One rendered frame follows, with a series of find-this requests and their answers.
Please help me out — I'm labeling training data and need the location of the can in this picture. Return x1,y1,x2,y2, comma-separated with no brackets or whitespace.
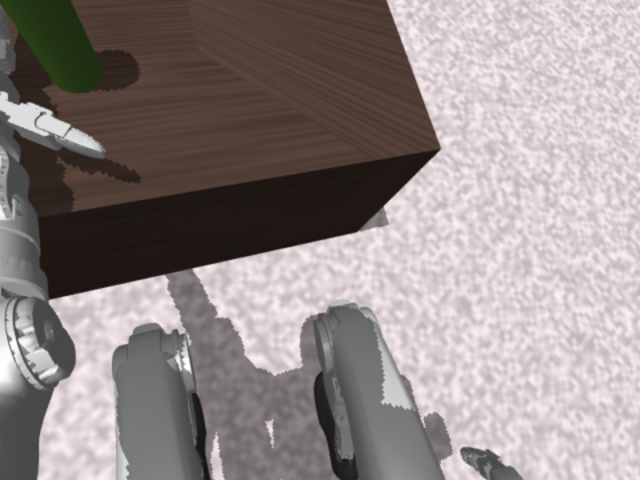
0,0,103,93

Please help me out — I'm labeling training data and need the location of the left robot arm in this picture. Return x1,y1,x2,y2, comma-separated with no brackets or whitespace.
0,126,76,480

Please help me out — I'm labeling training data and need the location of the right robot hand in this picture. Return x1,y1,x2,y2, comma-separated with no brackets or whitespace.
460,447,523,480

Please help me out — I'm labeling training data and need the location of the right robot foot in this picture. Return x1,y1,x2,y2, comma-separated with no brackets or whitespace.
314,371,359,480

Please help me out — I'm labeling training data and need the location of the left robot foot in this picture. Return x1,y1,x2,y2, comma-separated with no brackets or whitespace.
192,393,211,480

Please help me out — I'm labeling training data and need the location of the left robot hand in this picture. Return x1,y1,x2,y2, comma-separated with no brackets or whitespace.
0,6,106,159

